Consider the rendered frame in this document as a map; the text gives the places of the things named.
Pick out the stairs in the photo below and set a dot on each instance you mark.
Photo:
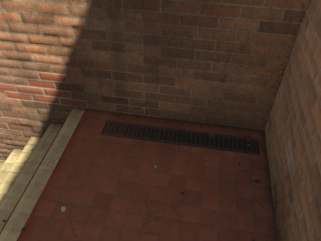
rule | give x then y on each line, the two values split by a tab
17	171

